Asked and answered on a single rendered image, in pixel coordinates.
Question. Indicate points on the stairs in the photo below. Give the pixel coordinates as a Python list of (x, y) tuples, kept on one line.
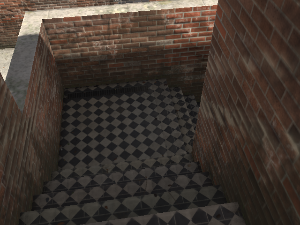
[(186, 109), (170, 190)]

